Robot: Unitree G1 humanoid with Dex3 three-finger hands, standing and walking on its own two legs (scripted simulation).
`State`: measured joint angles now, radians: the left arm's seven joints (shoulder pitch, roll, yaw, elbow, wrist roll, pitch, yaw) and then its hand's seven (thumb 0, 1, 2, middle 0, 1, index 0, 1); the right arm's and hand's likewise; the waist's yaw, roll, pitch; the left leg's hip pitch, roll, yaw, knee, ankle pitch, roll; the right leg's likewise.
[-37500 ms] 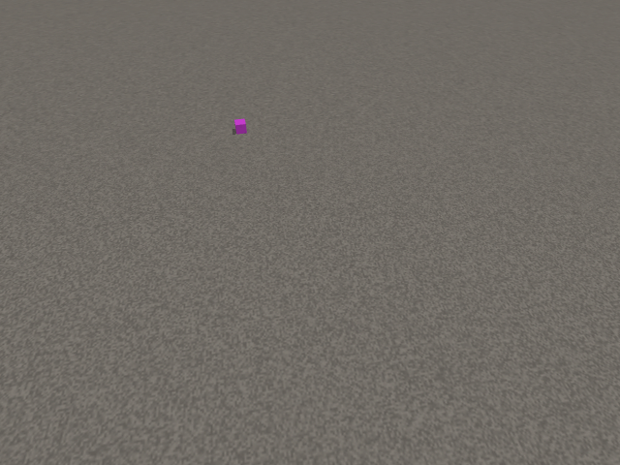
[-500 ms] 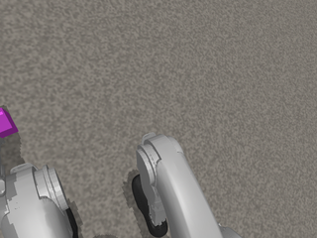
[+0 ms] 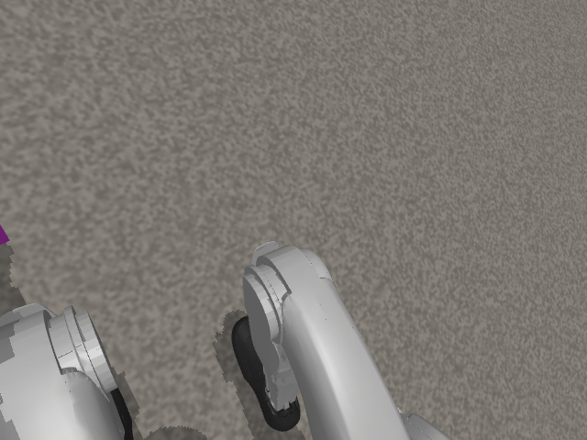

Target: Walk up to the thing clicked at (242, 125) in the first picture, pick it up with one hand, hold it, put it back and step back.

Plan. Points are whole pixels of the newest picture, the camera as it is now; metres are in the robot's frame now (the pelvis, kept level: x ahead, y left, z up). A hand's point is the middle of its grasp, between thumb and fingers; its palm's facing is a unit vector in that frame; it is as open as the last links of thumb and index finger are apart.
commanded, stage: rest palm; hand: left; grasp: from above
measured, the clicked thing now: out of the picture +0.43 +0.30 -0.28
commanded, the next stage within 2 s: close in 0.36 s
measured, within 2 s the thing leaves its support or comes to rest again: neither
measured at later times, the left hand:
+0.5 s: hand out of the picture +0.42 +0.31 -0.24, palm faces -0.40 -0.18 -0.90, open 13.5 cm
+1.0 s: hand out of the picture +0.42 +0.32 -0.24, palm faces -0.40 -0.18 -0.90, open 12.0 cm
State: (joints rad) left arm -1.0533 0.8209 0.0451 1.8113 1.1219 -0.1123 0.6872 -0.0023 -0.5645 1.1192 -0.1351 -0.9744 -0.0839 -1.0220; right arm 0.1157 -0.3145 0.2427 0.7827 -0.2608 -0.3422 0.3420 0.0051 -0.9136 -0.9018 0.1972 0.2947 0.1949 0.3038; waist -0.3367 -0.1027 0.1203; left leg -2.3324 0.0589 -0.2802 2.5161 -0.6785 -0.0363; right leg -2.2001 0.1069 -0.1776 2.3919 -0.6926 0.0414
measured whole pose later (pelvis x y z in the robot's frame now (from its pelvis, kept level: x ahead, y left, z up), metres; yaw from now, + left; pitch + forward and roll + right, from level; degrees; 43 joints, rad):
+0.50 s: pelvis +0.00 +0.00 +0.00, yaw -1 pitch +26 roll -13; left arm -1.06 0.88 0.03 1.82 1.11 -0.12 0.71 0.00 -0.50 1.13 -0.18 -0.98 -0.13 -1.03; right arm 0.10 -0.33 0.28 0.75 -0.27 -0.37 0.34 0.01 -0.91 -0.90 0.20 0.29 0.19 0.30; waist -0.35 -0.13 0.15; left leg -2.32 0.06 -0.31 2.52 -0.68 -0.04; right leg -2.18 0.11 -0.20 2.37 -0.68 0.05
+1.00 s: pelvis +0.00 +0.00 +0.01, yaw -2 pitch +25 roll -14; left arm -1.04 0.90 0.02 1.81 1.10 -0.12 0.71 0.00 -0.24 0.90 -0.35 -0.86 -0.33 -0.88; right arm 0.08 -0.34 0.30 0.73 -0.27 -0.37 0.33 0.00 -0.91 -0.90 0.20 0.29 0.20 0.30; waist -0.35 -0.15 0.16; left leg -2.31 0.06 -0.32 2.51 -0.69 -0.04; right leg -2.16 0.12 -0.21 2.35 -0.69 0.05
